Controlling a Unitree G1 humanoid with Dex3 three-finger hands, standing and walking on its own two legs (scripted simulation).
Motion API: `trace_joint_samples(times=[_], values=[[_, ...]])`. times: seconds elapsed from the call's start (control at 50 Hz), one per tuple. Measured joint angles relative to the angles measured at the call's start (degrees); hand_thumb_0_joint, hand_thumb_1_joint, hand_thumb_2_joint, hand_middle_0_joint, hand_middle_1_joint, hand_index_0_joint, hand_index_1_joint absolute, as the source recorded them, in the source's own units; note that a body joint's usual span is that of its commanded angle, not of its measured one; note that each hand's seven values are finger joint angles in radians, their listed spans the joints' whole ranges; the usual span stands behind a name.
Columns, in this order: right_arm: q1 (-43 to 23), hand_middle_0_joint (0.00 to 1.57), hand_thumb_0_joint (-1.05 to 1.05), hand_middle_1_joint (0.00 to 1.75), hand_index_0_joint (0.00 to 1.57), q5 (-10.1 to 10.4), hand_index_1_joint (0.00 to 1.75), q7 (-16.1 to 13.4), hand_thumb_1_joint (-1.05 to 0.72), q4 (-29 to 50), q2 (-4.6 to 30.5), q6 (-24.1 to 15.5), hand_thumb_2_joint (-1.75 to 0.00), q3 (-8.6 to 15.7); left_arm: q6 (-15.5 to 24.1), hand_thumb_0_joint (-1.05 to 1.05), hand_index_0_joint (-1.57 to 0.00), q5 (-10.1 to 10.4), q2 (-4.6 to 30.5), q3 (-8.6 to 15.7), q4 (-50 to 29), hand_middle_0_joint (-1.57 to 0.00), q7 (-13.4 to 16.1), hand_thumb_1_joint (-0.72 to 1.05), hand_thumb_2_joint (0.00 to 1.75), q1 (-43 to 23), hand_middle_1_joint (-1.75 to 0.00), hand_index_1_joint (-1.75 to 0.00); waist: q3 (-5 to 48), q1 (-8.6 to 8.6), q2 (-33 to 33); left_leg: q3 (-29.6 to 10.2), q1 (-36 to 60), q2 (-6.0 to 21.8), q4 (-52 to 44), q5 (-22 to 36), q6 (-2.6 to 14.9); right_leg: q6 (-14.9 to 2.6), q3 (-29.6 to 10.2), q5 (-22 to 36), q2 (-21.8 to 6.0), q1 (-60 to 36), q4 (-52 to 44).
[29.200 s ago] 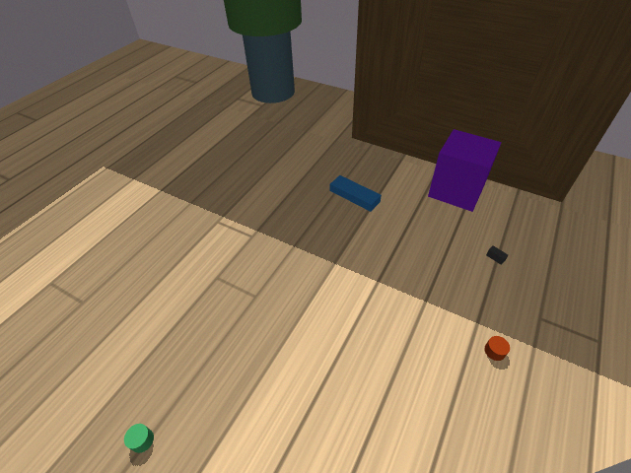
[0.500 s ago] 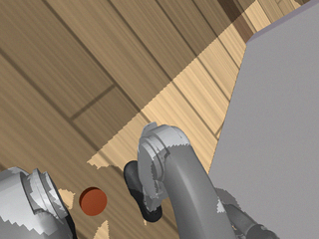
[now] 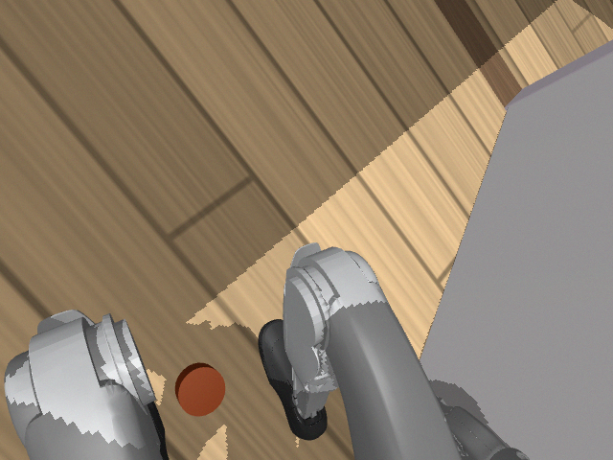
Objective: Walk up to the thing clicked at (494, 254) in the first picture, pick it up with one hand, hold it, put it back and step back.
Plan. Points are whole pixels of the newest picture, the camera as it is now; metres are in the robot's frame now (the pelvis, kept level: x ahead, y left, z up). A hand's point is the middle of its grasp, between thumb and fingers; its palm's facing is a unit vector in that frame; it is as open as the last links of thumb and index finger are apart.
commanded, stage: withdraw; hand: left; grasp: from above
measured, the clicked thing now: out of the picture +0.45 +0.37 -0.29
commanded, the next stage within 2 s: home in 0.62 s
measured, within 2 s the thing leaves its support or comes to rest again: neither
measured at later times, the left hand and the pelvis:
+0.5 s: hand out of the picture +0.42 +0.37 -0.10, palm faces -0.48 -0.12 -0.87, open 13.2 cm; pelvis -0.02 -0.01 +0.04, yaw +6 degrees
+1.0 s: hand out of the picture +0.43 +0.37 -0.06, palm faces -0.35 -0.20 -0.92, open 11.1 cm; pelvis -0.01 +0.00 +0.06, yaw +6 degrees
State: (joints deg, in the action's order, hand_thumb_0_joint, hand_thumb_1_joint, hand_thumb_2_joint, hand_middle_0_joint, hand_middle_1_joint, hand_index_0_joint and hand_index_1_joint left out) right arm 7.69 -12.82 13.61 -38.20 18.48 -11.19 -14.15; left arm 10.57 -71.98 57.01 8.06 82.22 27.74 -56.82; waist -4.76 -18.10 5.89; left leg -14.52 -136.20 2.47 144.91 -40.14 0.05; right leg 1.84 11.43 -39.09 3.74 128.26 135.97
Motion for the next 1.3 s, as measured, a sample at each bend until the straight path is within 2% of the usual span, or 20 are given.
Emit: trace_joint_samples(times=[0.12,0.2,0.28,0.36,0.42,0.5,0.58,0.64,0.7,0.74,0.82,0.88,0.94,1.04,1.12,1.18,1.3], values=[[0.60,0.20,0.00,0.30,0.20,3.10,0.30,0.34,-0.90,-0.46,-0.91,3.38,-0.89,3.84,-4.00,0.00,-0.21,3.55,-5.27,-2.81,-6.01,-0.21,-7.05,-0.36,0.87,1.67,-0.85,-0.85,4.63,2.52,-4.03,2.50,0.67,0.09,-3.16,0.54,0.62,0.00,-1.87,-0.30,-0.59,-0.21,-1.78],[0.49,0.20,0.00,0.30,0.20,5.11,0.30,-0.51,-0.90,0.02,-1.47,5.76,-0.90,5.45,-5.27,0.00,-0.20,5.63,-7.82,-5.37,-8.14,-0.19,-12.60,-0.38,0.88,1.28,-0.87,-0.87,6.21,3.94,-5.51,4.23,2.53,0.15,-6.12,1.35,0.92,-0.09,-3.20,0.02,-0.98,-1.58,-3.70],[0.62,0.20,0.00,0.30,0.20,6.34,0.30,-2.17,-0.90,1.02,-1.55,8.01,-0.90,6.45,-4.60,0.00,-0.19,6.18,-9.22,-6.26,-9.63,-0.19,-17.14,-0.39,0.89,1.25,-0.87,-0.88,6.98,4.76,-6.57,5.23,4.26,-0.08,-8.86,2.33,1.02,-0.26,-3.91,0.50,-1.42,-3.13,-5.78],[1.10,0.20,0.00,0.30,0.20,7.03,0.30,-4.02,-0.90,1.56,-1.27,9.55,-0.90,6.71,-3.11,0.00,-0.20,6.15,-9.76,-7.03,-9.25,-0.20,-19.32,-0.38,0.89,0.74,-0.87,-0.87,7.27,5.03,-6.52,5.90,5.43,-0.30,-10.82,3.23,0.98,-0.44,-4.41,1.04,-1.78,-4.10,-7.17],[1.37,0.20,0.00,0.30,0.20,7.06,0.30,-5.11,-0.90,1.52,-0.93,10.14,-0.90,6.46,-1.53,0.00,-0.21,5.53,-9.42,-7.25,-7.73,-0.21,-19.35,-0.37,0.89,0.15,-0.86,-0.87,7.00,4.83,-5.95,6.05,5.68,-0.42,-11.47,3.85,0.89,-0.56,-4.52,1.54,-1.91,-4.25,-7.60],[1.68,0.20,0.00,0.29,0.20,6.58,0.30,-6.13,-0.90,0.93,-0.43,10.41,-0.89,5.81,0.97,0.00,-0.22,4.07,-8.50,-7.35,-4.73,-0.22,-17.86,-0.35,0.88,-0.64,-0.84,-0.85,6.41,4.25,-4.96,5.93,4.98,-0.51,-11.03,4.46,0.79,-0.62,-4.43,2.09,-1.95,-3.56,-7.11],[1.88,0.20,0.00,0.29,0.20,5.60,0.30,-6.64,-0.90,0.20,-0.10,10.22,-0.89,5.10,3.42,0.00,-0.24,1.57,-7.15,-6.88,-1.37,-0.23,-14.84,-0.34,0.86,-1.85,-0.83,-0.84,5.18,3.28,-4.03,5.61,3.48,-0.75,-9.36,4.91,0.74,-0.60,-4.19,2.36,-2.04,-2.31,-5.53],[2.21,0.20,0.00,0.29,0.20,4.63,0.30,-6.81,-0.90,0.36,-0.12,9.58,-0.89,4.50,4.63,0.00,-0.25,-0.26,-6.03,-5.48,0.43,-0.24,-12.23,-0.33,0.85,-3.00,-0.83,-0.83,4.03,2.49,-3.33,5.30,2.25,-0.89,-7.83,5.09,0.71,-0.52,-3.98,2.47,-2.04,-1.29,-4.13],[2.32,0.20,0.00,0.29,0.20,3.99,0.30,-6.77,-0.90,0.70,-0.64,8.82,-0.89,4.24,4.56,0.00,-0.26,-1.94,-5.10,-3.72,0.87,-0.25,-9.77,-0.31,0.84,-3.73,-0.82,-0.82,3.57,1.71,-2.88,4.99,1.05,-1.00,-6.56,5.05,0.68,-0.47,-3.75,2.40,-2.02,-0.27,-3.02],[2.46,0.20,0.00,0.29,0.20,3.83,0.30,-6.72,-0.90,0.48,-1.17,8.62,-0.89,4.43,3.69,0.00,-0.27,-2.29,-5.05,-2.65,-0.23,-0.26,-8.64,-0.30,0.83,-3.53,-0.81,-0.81,3.72,1.48,-2.97,4.96,0.40,-1.02,-6.05,4.87,0.71,-0.43,-3.74,2.20,-2.01,0.32,-2.55],[2.98,0.20,0.00,0.29,0.20,4.27,0.30,-6.33,-0.89,-0.38,-2.41,8.62,-0.89,5.48,0.90,0.00,-0.27,-1.20,-6.42,-1.98,-3.68,-0.27,-8.39,-0.24,0.83,-2.25,-0.75,-0.75,5.19,1.85,-4.04,5.49,-0.04,-0.91,-6.33,4.20,0.82,-0.36,-4.21,1.49,-2.02,0.96,-2.59],[3.26,0.20,0.00,0.29,0.20,5.07,0.30,-5.92,-0.89,-0.65,-3.33,9.02,-0.89,6.64,-1.57,0.00,-0.26,1.81,-8.03,-1.88,-7.35,-0.26,-10.34,-0.14,0.84,-0.46,-0.68,-0.69,6.37,2.77,-5.20,6.01,1.00,-0.68,-7.67,3.52,0.97,-0.23,-4.64,0.94,-1.95,0.21,-3.74],[3.68,0.20,0.00,0.29,0.20,6.43,0.30,-5.69,-0.89,-0.77,-4.13,9.89,-0.89,8.21,-4.03,0.00,-0.24,6.56,-10.74,-2.31,-12.68,-0.25,-13.99,-0.02,0.84,2.64,-0.60,-0.62,7.94,4.44,-6.43,6.73,3.20,-0.42,-10.14,2.88,1.10,-0.20,-5.21,0.44,-1.91,-1.61,-5.98],[4.31,0.20,0.00,0.29,0.20,8.97,0.30,-5.99,-0.90,-0.14,-4.37,11.87,-0.89,10.97,-7.31,0.00,-0.22,17.13,-16.46,-3.32,-25.15,-0.23,-21.39,0.26,0.83,12.09,-0.47,-0.48,11.19,7.89,-8.25,8.25,9.04,-0.17,-16.27,2.26,1.31,-0.18,-6.39,-0.09,-2.03,-6.80,-11.55],[3.81,0.20,0.00,0.29,0.20,10.66,0.30,-7.08,-0.90,0.95,-3.76,12.88,-0.89,12.35,-9.45,0.00,-0.22,26.17,-20.22,-3.66,-34.74,-0.22,-25.44,0.50,0.84,20.58,-0.39,-0.40,13.38,10.41,-8.57,9.06,14.53,-0.02,-21.77,2.45,1.38,-0.24,-7.00,0.28,-2.07,-11.84,-16.79],[2.86,0.20,0.00,0.29,0.20,11.61,0.30,-8.13,-0.90,1.77,-3.31,12.83,-0.89,13.41,-10.86,0.00,-0.22,31.73,-22.66,-4.20,-40.94,-0.21,-27.21,0.65,0.86,26.39,-0.35,-0.36,14.49,12.01,-8.22,9.51,18.81,-0.11,-25.90,2.95,1.27,-0.36,-7.29,0.77,-2.26,-15.93,-20.70],[-0.14,0.20,0.01,0.29,0.20,13.08,0.30,-10.48,-0.90,3.27,-2.50,11.47,-0.89,14.67,-13.62,0.00,-0.22,40.35,-27.26,-4.88,-49.61,-0.21,-27.57,0.82,0.88,35.93,-0.32,-0.32,15.48,14.12,-7.53,10.08,27.91,-0.59,-33.76,4.27,1.00,-0.58,-7.61,1.84,-2.85,-24.89,-28.16]])
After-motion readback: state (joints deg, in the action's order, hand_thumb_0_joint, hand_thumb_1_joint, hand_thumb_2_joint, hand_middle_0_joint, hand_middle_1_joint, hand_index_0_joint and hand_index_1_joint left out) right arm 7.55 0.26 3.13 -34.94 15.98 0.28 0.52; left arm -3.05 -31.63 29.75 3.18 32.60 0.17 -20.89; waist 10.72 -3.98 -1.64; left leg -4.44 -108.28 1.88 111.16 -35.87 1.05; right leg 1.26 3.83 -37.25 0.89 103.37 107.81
